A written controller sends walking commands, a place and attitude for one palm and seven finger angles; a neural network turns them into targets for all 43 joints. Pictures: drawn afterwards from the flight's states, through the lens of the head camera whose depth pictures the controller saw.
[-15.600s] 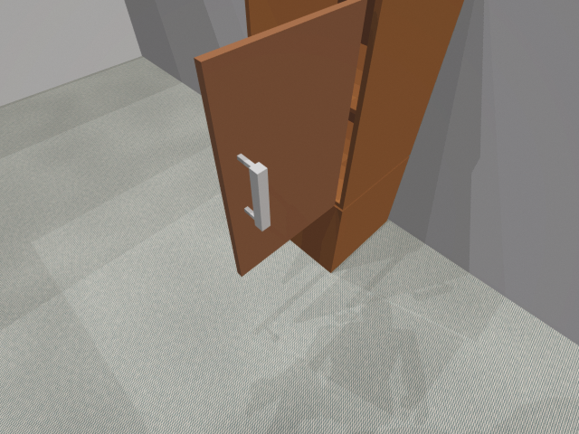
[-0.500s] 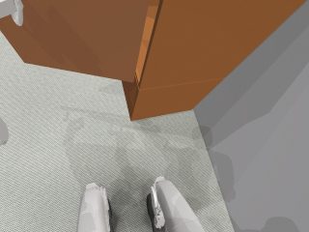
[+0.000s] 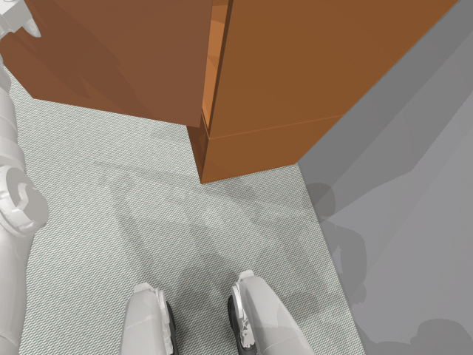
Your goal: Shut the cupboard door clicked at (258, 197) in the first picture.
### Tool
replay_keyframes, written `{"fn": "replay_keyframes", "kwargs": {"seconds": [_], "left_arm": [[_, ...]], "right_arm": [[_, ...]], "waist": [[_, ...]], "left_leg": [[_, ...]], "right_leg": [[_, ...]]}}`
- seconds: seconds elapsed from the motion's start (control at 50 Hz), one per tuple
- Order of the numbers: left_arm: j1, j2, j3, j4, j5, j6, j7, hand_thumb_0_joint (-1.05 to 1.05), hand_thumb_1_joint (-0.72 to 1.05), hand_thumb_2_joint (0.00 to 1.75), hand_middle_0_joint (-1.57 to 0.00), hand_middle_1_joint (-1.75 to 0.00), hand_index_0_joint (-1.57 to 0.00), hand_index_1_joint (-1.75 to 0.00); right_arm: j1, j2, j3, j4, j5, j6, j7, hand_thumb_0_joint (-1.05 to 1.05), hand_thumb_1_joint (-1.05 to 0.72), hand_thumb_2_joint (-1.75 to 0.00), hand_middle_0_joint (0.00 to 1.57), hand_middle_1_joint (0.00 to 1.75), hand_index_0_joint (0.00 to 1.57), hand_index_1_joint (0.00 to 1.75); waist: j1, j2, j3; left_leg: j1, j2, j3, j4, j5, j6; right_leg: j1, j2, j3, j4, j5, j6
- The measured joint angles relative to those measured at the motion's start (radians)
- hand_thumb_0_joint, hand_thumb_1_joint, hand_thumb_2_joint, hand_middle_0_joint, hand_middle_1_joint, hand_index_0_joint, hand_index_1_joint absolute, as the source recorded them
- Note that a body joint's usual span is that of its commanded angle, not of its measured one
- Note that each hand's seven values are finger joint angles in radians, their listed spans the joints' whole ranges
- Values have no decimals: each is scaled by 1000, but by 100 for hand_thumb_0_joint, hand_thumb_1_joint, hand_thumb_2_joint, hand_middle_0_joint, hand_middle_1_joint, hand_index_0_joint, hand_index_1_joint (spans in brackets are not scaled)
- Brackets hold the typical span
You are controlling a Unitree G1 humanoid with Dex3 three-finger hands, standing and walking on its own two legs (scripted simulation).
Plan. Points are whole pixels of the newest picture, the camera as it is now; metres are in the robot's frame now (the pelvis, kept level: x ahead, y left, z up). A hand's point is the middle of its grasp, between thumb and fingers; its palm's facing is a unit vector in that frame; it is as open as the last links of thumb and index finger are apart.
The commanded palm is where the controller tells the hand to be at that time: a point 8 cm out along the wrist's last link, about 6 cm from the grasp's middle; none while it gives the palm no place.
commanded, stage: pull the fist back off the door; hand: left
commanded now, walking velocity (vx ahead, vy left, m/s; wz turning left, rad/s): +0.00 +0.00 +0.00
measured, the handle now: out of the picture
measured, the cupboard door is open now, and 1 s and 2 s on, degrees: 68 68 68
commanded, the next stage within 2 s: draw the hand back to the body in 0.62 s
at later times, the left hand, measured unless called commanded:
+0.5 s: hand (21, 60) +0.52 +0.20 +0.10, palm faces +0.12 -0.99 -0.01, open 3.1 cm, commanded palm +0.48 +0.24 +0.10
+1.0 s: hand out of the picture +0.46 +0.20 +0.13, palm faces +0.12 -0.99 -0.04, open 3.1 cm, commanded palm +0.41 +0.25 +0.15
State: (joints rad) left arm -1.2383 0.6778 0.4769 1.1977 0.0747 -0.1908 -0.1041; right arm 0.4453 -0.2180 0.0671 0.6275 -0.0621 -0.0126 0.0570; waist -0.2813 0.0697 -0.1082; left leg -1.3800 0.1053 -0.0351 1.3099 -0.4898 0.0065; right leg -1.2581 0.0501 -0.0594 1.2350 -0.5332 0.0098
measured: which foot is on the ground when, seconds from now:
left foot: down 0.00-1.00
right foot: down 0.00-1.00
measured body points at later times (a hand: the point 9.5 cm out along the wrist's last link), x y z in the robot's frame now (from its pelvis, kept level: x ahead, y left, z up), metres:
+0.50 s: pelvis +0.02 -0.01 +0.03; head +0.15 +0.02 +0.46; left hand +0.51 +0.25 +0.10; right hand +0.05 -0.28 -0.08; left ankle +0.04 +0.12 -0.61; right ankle +0.02 -0.13 -0.61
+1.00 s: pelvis +0.02 -0.01 +0.06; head +0.11 -0.01 +0.50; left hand +0.45 +0.26 +0.14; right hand +0.05 -0.26 -0.07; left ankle +0.04 +0.12 -0.61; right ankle +0.02 -0.13 -0.61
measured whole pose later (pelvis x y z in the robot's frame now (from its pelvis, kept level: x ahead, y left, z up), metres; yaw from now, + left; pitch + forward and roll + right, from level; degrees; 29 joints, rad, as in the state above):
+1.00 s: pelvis +0.02 -0.01 +0.06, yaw +2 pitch +18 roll -2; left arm -0.59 0.37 0.36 0.84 -0.15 -0.36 -0.17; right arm 0.39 -0.24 0.01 0.61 0.02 0.06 0.00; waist -0.12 0.05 -0.12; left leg -0.92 0.08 0.03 1.03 -0.43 0.00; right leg -0.84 0.02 -0.01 1.01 -0.49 0.00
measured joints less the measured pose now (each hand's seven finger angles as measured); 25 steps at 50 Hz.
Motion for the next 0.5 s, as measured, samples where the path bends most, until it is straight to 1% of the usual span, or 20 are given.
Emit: {"fn": "replay_keyframes", "kwargs": {"seconds": [0.04,0.14,0.22,0.34,0.42,0.5], "left_arm": [[35,-19,9,-6,-10,-11,-11,0,86,90,-130,-150,-130,-150],[121,-52,20,0,-40,-66,-26,1,88,90,-130,-150,-130,-150],[182,-76,0,2,-67,-106,-33,1,89,90,-130,-150,-130,-150],[280,-144,-37,-35,-118,-163,-54,1,89,90,-130,-150,-130,-150],[332,-189,-65,-61,-136,-193,-54,2,90,90,-130,-150,-130,-150],[364,-225,-80,-81,-144,-221,-47,2,90,90,-130,-150,-130,-150]], "right_arm": [[1,1,-4,3,4,6,0,0,-90,-89,20,30,21,30],[9,-13,-19,1,12,12,-1,0,-90,-89,20,30,21,30],[10,-29,-34,-3,17,24,-3,0,-90,-89,20,30,21,30],[-12,-46,-57,2,29,41,-10,0,-90,-90,20,30,21,30],[-42,-50,-69,5,34,45,-18,0,-90,-90,20,30,21,30],[-80,-49,-73,8,38,44,-25,0,-90,-90,20,30,21,30]], "waist": [[3,0,-2],[18,-2,-15],[38,-6,-21],[76,-21,-26],[95,-31,-26],[106,-39,-26]], "left_leg": [[30,0,2,-25,6,-3],[112,3,12,-79,12,-9],[166,1,17,-106,12,-13],[224,-10,20,-133,15,-17],[244,-17,18,-140,16,-19],[254,-22,16,-138,17,-20]], "right_leg": [[28,1,1,-23,6,-3],[102,3,10,-71,13,-8],[153,1,13,-92,10,-12],[207,-9,13,-107,3,-15],[226,-16,11,-107,-1,-16],[236,-21,9,-102,-5,-16]]}}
